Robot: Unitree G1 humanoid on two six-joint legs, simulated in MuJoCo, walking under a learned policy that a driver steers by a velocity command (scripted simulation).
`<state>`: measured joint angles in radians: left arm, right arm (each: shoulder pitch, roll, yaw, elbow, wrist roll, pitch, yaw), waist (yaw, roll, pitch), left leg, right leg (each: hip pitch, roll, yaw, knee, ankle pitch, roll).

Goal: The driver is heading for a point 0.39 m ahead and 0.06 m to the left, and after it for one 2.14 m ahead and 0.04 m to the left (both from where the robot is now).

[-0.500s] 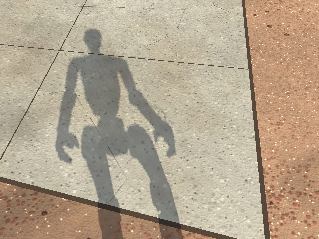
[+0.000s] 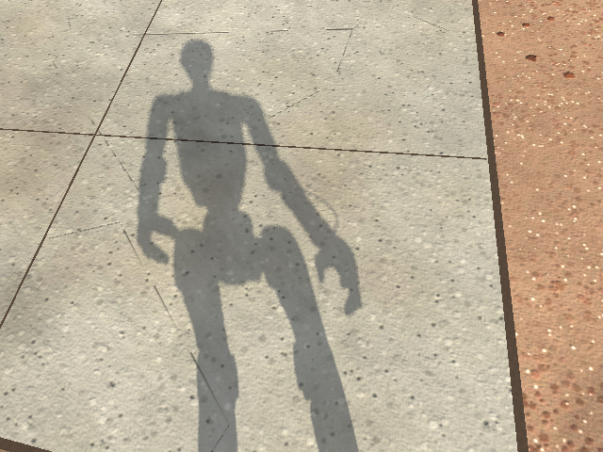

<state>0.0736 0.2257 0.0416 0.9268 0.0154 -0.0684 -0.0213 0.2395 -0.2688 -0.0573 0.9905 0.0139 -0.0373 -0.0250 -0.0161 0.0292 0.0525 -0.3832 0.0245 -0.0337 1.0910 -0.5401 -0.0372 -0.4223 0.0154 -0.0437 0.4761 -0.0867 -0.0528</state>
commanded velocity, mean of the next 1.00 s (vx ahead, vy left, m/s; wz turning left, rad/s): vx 0.15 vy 0.00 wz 0.00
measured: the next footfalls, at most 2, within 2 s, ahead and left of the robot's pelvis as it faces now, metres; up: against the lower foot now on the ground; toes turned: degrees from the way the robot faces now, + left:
left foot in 0.20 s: +0.11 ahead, +0.15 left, +0.00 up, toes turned +0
left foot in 0.92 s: +0.30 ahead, +0.18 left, +0.00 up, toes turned +2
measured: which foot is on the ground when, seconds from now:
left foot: up 0.00-0.18, down 0.20-0.68, up 0.70-0.90, down 0.92-1.00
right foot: down 0.00-0.94, up 0.96-1.00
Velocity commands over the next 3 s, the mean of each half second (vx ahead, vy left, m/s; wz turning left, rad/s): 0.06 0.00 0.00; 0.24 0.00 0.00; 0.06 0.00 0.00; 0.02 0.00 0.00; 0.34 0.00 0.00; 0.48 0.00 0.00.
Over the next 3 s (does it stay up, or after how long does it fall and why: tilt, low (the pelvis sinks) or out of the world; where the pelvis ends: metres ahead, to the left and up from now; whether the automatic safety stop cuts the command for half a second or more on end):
stays up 0.71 0.05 0.00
